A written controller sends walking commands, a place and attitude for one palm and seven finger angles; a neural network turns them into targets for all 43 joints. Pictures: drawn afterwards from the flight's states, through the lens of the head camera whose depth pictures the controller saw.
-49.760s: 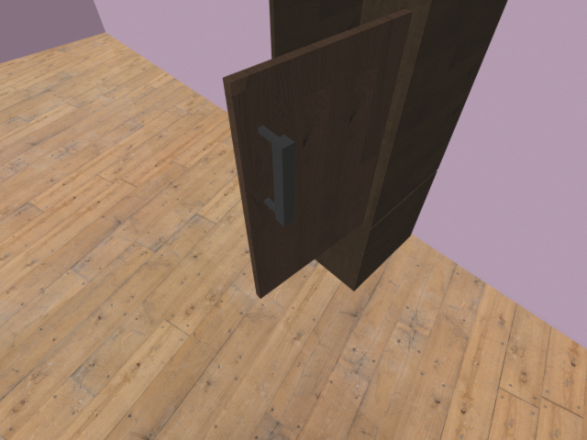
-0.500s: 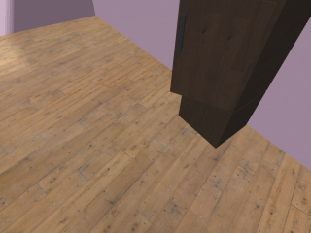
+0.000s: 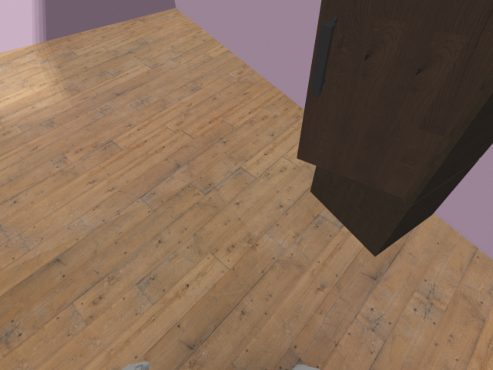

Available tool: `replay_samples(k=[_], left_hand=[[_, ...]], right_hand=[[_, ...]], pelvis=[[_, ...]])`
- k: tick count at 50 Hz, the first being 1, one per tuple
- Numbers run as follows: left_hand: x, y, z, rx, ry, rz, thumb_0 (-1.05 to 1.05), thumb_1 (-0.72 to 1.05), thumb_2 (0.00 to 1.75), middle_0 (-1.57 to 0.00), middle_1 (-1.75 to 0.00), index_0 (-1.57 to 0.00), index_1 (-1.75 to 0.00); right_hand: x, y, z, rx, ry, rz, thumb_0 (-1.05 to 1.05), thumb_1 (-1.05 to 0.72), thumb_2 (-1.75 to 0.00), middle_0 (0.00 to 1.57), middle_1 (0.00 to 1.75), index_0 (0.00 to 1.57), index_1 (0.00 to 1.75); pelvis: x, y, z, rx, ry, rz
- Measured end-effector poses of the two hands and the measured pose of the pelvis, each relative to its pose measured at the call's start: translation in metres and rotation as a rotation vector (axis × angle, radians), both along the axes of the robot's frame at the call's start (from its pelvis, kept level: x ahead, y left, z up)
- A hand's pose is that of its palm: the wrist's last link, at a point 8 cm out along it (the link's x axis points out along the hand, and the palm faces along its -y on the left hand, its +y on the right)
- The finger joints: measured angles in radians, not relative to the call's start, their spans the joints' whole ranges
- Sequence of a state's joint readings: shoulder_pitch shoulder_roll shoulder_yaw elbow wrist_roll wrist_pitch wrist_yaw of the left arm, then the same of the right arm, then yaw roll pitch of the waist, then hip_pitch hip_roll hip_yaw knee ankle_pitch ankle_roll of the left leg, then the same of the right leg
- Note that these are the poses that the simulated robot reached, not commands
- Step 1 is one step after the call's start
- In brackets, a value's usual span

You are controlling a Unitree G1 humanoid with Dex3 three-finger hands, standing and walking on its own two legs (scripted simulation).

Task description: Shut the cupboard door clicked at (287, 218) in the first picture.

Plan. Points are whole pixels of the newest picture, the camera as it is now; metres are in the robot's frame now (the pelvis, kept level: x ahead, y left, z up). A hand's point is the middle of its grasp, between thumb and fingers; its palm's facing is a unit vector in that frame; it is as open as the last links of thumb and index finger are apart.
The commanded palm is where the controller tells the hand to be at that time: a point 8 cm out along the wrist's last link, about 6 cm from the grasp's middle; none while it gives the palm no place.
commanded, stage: turn to face it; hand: left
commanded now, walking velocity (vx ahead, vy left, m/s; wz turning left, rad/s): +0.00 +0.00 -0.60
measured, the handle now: (325, 57) +0.81 -0.17 +0.08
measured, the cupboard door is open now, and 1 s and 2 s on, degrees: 27 27 27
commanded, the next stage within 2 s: take the last steps up to it in 0.78 s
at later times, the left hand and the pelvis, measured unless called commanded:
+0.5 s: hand (148, 339) +0.20 +0.21 -0.16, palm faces -0.19 -0.96 -0.22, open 7.4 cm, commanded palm none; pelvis +0.08 +0.02 +0.01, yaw -15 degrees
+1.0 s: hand (187, 300) +0.28 +0.14 -0.17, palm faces -0.44 -0.88 -0.18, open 7.4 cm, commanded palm none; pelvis +0.12 +0.01 +0.00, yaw -27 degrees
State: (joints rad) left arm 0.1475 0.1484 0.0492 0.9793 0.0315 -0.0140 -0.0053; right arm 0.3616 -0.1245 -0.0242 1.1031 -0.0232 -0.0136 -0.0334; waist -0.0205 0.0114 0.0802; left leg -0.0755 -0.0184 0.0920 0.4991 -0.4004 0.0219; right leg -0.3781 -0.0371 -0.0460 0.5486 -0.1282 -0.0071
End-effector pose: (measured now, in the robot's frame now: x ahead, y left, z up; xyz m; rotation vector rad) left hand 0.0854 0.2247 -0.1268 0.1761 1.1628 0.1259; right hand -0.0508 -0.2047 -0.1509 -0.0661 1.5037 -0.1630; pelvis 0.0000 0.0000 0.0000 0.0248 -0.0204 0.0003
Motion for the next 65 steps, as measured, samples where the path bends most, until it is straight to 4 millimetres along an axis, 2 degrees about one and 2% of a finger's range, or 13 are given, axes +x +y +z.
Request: replay_samples(k=[2,5,12,15,18,25,33,37,41,48,51,58,65], left_hand=[[0.011,-0.008,-0.005,0.003,0.008,-0.008,0.0,0.91,0.9,-0.19,-0.3,-0.19,-0.29],[0.016,-0.014,-0.005,0.005,0.053,0.001,-0.01,0.92,0.9,-0.19,-0.3,-0.2,-0.3],[0.023,0.003,-0.004,0.022,0.152,-0.019,-0.01,0.93,0.9,-0.2,-0.3,-0.2,-0.3],[0.031,0.014,-0.009,0.017,0.179,-0.043,0.0,0.92,0.9,-0.2,-0.3,-0.2,-0.3],[0.048,0.026,-0.016,0.009,0.186,-0.071,0.0,0.92,0.9,-0.2,-0.3,-0.2,-0.3],[0.115,0.03,0.001,0.031,0.114,-0.181,0.0,0.91,0.9,-0.19,-0.3,-0.2,-0.29],[0.188,-0.006,0.01,0.096,-0.01,-0.345,0.0,0.91,0.9,-0.19,-0.3,-0.19,-0.29],[0.198,-0.022,0.015,0.106,-0.022,-0.385,0.0,0.91,0.9,-0.19,-0.3,-0.2,-0.29],[0.198,-0.031,0.013,0.087,0.009,-0.409,0.0,0.91,0.9,-0.2,-0.3,-0.2,-0.3],[0.204,-0.032,-0.011,0.012,0.063,-0.435,0.0,0.91,0.9,-0.2,-0.3,-0.2,-0.3],[0.208,-0.034,-0.012,-0.003,0.095,-0.459,0.0,0.91,0.9,-0.2,-0.3,-0.2,-0.3],[0.229,-0.059,0.004,-0.017,0.093,-0.507,0.0,0.91,0.9,-0.19,-0.3,-0.2,-0.29],[0.252,-0.102,0.001,0.01,0.043,-0.527,0.0,0.91,0.9,-0.19,-0.3,-0.2,-0.29]], right_hand=[[0.021,-0.008,-0.008,0.0,-0.014,-0.015,0.01,-0.91,-0.9,0.2,0.3,0.2,0.3],[0.06,-0.019,-0.005,-0.024,-0.064,-0.022,0.01,-0.91,-0.9,0.2,0.3,0.2,0.3],[0.152,-0.04,0.021,-0.105,-0.252,-0.014,0.01,-0.92,-0.9,0.2,0.3,0.2,0.3],[0.177,-0.041,0.03,-0.142,-0.327,-0.025,0.01,-0.92,-0.9,0.2,0.3,0.2,0.3],[0.188,-0.039,0.035,-0.181,-0.374,-0.034,0.0,-0.91,-0.9,0.2,0.3,0.2,0.3],[0.165,-0.037,0.04,-0.188,-0.312,-0.091,0.0,-0.91,-0.9,0.2,0.3,0.2,0.3],[0.108,-0.052,0.007,-0.146,-0.198,-0.259,0.01,-0.91,-0.9,0.2,0.3,0.2,0.3],[0.091,-0.055,0.006,-0.148,-0.136,-0.314,0.01,-0.91,-0.9,0.2,0.3,0.2,0.3],[0.09,-0.049,0.015,-0.147,-0.141,-0.34,0.01,-0.91,-0.9,0.2,0.3,0.2,0.3],[0.094,-0.024,0.02,-0.178,-0.175,-0.368,0.01,-0.91,-0.9,0.2,0.3,0.2,0.3],[0.087,-0.009,0.027,-0.169,-0.161,-0.383,0.01,-0.91,-0.9,0.2,0.3,0.2,0.3],[0.057,0.011,0.033,-0.11,-0.063,-0.452,0.01,-0.91,-0.9,0.2,0.3,0.2,0.3],[0.035,-0.001,0.01,-0.032,0.049,-0.527,0.01,-0.91,-0.9,0.2,0.3,0.2,0.3]], pelvis=[[0.012,-0.005,-0.005,-0.019,-0.002,-0.019],[0.023,-0.007,-0.001,-0.032,0.006,-0.04],[0.045,-0.002,0.008,-0.027,0.041,-0.11],[0.055,0.007,0.006,-0.032,0.046,-0.152],[0.064,0.016,0.001,-0.042,0.045,-0.188],[0.081,0.018,0.011,-0.053,0.031,-0.269],[0.095,-0.002,-0.004,-0.03,0.031,-0.357],[0.097,-0.003,0.0,-0.034,0.032,-0.38],[0.102,-0.002,0.006,-0.02,0.033,-0.402],[0.118,0.012,-0.002,-0.045,0.044,-0.445],[0.125,0.011,0.004,-0.039,0.04,-0.469],[0.141,-0.006,0.017,-0.034,0.048,-0.501],[0.158,-0.044,0.003,-0.02,0.029,-0.513]])
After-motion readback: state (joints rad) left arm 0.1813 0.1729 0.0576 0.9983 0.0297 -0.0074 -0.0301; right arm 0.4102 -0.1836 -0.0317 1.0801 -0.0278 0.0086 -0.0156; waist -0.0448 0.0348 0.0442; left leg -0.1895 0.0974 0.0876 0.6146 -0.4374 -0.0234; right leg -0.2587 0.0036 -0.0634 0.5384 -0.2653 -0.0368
